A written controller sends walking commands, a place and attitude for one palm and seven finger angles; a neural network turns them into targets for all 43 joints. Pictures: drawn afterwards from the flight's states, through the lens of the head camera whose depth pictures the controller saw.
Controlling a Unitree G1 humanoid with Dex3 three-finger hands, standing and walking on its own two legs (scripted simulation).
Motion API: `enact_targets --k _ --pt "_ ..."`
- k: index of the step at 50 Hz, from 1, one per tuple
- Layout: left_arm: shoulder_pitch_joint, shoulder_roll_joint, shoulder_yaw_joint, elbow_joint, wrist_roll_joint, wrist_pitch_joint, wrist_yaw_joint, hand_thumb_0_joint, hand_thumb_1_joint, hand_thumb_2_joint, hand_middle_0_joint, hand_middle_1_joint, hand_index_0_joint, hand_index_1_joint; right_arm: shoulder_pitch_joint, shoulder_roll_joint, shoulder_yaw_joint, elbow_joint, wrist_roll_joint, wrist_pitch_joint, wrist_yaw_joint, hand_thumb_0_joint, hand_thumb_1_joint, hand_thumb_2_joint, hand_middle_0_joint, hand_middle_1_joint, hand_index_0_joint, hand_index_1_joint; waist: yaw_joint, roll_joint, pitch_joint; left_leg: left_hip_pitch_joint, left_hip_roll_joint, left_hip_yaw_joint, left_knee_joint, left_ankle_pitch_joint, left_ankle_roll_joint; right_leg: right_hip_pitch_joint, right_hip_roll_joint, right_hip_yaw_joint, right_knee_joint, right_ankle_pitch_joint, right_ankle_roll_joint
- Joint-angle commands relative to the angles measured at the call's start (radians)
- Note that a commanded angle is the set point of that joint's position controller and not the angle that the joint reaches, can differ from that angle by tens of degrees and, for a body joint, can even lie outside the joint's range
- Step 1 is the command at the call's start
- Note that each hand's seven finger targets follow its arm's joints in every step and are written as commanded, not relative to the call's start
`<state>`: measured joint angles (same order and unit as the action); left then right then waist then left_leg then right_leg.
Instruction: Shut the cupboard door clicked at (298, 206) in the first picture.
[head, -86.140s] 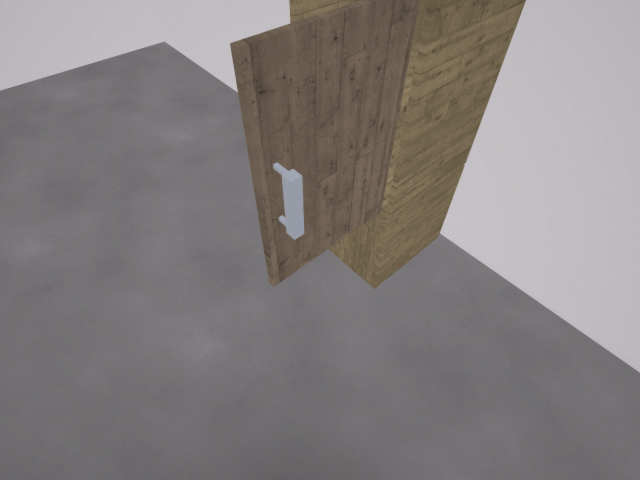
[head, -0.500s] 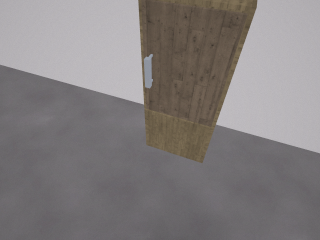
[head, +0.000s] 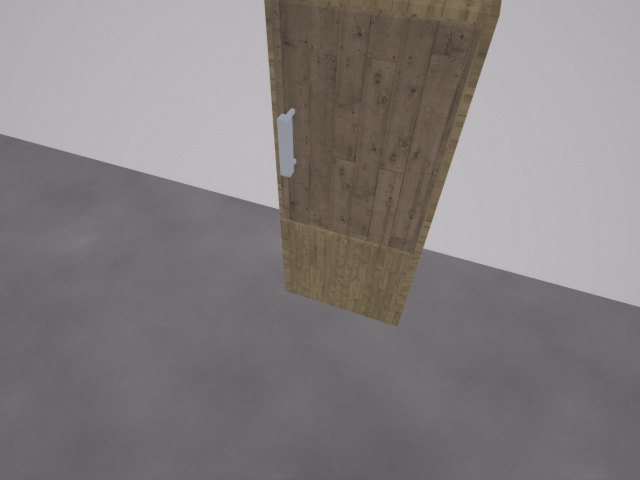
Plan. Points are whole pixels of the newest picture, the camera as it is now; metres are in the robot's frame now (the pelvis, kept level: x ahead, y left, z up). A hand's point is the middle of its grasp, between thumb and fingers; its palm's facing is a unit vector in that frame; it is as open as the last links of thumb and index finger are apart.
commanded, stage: look to check the result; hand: left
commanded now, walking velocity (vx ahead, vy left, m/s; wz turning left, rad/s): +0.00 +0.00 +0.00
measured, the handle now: (289, 142) +0.86 +0.12 -0.06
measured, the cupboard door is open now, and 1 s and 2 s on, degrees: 0 0 0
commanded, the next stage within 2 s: stand and wait in 0.38 s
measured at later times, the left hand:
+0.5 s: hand out of the picture -0.01 +0.15 -0.18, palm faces +0.03 -0.99 -0.16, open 7.4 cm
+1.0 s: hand out of the picture +0.00 +0.16 -0.18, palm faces +0.04 -0.99 -0.16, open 7.4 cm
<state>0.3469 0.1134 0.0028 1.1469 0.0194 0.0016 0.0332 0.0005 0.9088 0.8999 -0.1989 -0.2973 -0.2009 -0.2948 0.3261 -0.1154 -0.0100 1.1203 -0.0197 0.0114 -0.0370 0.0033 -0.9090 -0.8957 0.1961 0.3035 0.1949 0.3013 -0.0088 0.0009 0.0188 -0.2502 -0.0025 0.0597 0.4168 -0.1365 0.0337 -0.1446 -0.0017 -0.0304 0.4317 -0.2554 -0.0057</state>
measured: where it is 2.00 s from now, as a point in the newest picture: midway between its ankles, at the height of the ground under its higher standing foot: outside the picture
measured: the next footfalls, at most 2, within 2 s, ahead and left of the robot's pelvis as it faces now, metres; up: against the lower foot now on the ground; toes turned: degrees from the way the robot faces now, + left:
none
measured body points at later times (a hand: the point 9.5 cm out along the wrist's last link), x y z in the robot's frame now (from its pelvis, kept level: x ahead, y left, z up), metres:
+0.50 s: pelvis +0.01 +0.00 +0.00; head +0.02 +0.00 +0.45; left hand -0.01 +0.21 -0.16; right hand +0.00 -0.22 -0.16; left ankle +0.06 +0.10 -0.74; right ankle -0.01 -0.12 -0.74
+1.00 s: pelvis +0.03 +0.00 +0.00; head +0.03 +0.00 +0.45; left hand +0.00 +0.21 -0.16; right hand +0.02 -0.22 -0.16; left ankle +0.06 +0.10 -0.74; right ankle -0.01 -0.12 -0.74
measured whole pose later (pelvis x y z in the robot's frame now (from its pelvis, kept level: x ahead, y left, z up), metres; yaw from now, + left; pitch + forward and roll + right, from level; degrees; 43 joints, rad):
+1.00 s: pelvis +0.03 +0.00 +0.00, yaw +0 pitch -2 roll +0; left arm 0.32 0.13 0.00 1.15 0.01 0.00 0.03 0.00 0.91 0.90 -0.20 -0.30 -0.20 -0.29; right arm 0.29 -0.13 0.00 1.13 -0.02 0.00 -0.04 0.00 -0.91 -0.90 0.20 0.30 0.19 0.30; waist 0.00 -0.01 0.04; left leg -0.20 0.00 0.06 0.40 -0.17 0.03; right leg -0.07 0.00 -0.03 0.38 -0.27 -0.01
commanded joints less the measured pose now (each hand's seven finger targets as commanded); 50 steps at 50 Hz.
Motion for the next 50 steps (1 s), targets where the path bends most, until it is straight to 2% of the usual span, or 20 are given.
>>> enact_targets --k 1,6,8,13,17,21,24,29,40,48,50 --pt "0.078 0.089 0.020 -0.008 -0.006 -0.011 0.005 0.000 0.900 0.900 -0.200 -0.300 -0.200 -0.300 0.070 -0.091 -0.010 -0.019 0.004 -0.008 -0.004 0.000 -0.900 -0.900 0.200 0.300 0.200 0.300 -0.005 0.004 0.093 0.042 0.093 -0.117 -0.100 -0.105 0.003 -0.126 -0.082 0.086 -0.127 -0.028 -0.041" --pt "0.080 0.092 0.020 -0.004 -0.006 -0.010 0.005 0.000 0.900 0.900 -0.200 -0.300 -0.200 -0.300 0.064 -0.094 -0.010 -0.017 0.004 -0.008 -0.004 0.000 -0.900 -0.900 0.200 0.300 0.200 0.300 -0.002 0.005 0.095 0.046 0.094 -0.120 -0.102 -0.107 0.004 -0.121 -0.083 0.082 -0.130 -0.030 -0.040" --pt "0.087 0.101 0.019 -0.004 -0.006 -0.013 0.006 0.000 0.900 0.900 -0.200 -0.300 -0.200 -0.300 0.061 -0.105 -0.011 -0.019 0.007 -0.007 -0.003 0.000 -0.900 -0.900 0.200 0.300 0.200 0.300 -0.001 -0.012 0.090 0.062 0.094 -0.116 -0.092 -0.085 0.004 -0.125 -0.083 0.087 -0.136 -0.026 -0.042" --pt "0.078 0.107 0.019 -0.005 -0.007 -0.014 0.006 0.000 0.900 0.900 -0.200 -0.300 -0.200 -0.300 0.055 -0.107 -0.009 -0.014 0.008 -0.010 -0.004 0.000 -0.900 -0.900 0.200 0.300 0.200 0.300 0.000 0.003 0.088 0.067 0.097 -0.112 -0.089 -0.048 0.003 -0.105 -0.084 0.085 -0.135 0.004 -0.041" --pt "0.072 0.098 0.018 -0.001 -0.007 -0.011 0.005 0.000 0.900 0.900 -0.200 -0.300 -0.200 -0.300 0.048 -0.102 -0.006 -0.013 0.006 -0.009 -0.005 0.000 -0.900 -0.900 0.200 0.300 0.200 0.300 -0.001 0.012 0.103 0.058 0.096 -0.117 -0.103 -0.082 0.003 -0.107 -0.083 0.084 -0.136 -0.007 -0.040" --pt "0.067 0.102 0.019 -0.003 -0.008 -0.014 0.005 0.000 0.900 0.900 -0.200 -0.300 -0.200 -0.300 0.046 -0.105 -0.006 -0.013 0.006 -0.013 -0.005 0.000 -0.900 -0.900 0.200 0.300 0.200 0.300 -0.001 -0.001 0.078 0.074 0.097 -0.115 -0.096 -0.041 0.004 -0.085 -0.086 0.084 -0.135 0.022 -0.040" --pt "0.063 0.103 0.020 -0.004 -0.007 -0.014 0.006 0.000 0.900 0.900 -0.200 -0.300 -0.200 -0.300 0.038 -0.108 -0.006 -0.015 0.006 -0.014 -0.005 0.000 -0.900 -0.900 0.200 0.300 0.200 0.300 0.000 0.006 0.091 0.072 0.097 -0.115 -0.093 -0.023 0.004 -0.084 -0.086 0.082 -0.137 0.033 -0.039" --pt "0.060 0.106 0.021 -0.006 -0.007 -0.016 0.006 0.000 0.900 0.900 -0.200 -0.300 -0.200 -0.300 0.032 -0.112 -0.006 -0.014 0.007 -0.017 -0.006 0.000 -0.900 -0.900 0.200 0.300 0.200 0.300 0.002 -0.007 0.074 0.091 0.101 -0.112 -0.085 0.026 0.006 -0.066 -0.089 0.080 -0.138 0.066 -0.037" --pt "0.060 0.107 0.019 -0.005 -0.009 -0.014 0.006 0.000 0.900 0.900 -0.200 -0.300 -0.200 -0.300 0.027 -0.110 -0.001 -0.009 0.007 -0.016 -0.007 0.000 -0.900 -0.900 0.200 0.300 0.200 0.300 0.003 0.004 0.092 0.091 0.097 -0.113 -0.091 0.027 0.004 -0.057 -0.091 0.080 -0.146 0.067 -0.036" --pt "0.069 0.113 0.019 -0.004 -0.009 -0.017 0.006 0.000 0.900 0.900 -0.200 -0.300 -0.200 -0.300 0.025 -0.120 -0.002 -0.010 0.009 -0.018 -0.007 0.000 -0.900 -0.900 0.200 0.300 0.200 0.300 0.006 -0.004 0.072 0.112 0.100 -0.111 -0.082 0.064 0.008 -0.044 -0.092 0.076 -0.146 0.090 -0.035" --pt "0.064 0.106 0.017 -0.001 -0.010 -0.015 0.006 0.000 0.900 0.900 -0.200 -0.300 -0.200 -0.300 0.028 -0.113 0.000 -0.006 0.007 -0.017 -0.008 0.000 -0.900 -0.900 0.200 0.300 0.200 0.300 0.002 0.010 0.086 0.102 0.098 -0.110 -0.089 0.042 0.005 -0.046 -0.092 0.077 -0.147 0.077 -0.035"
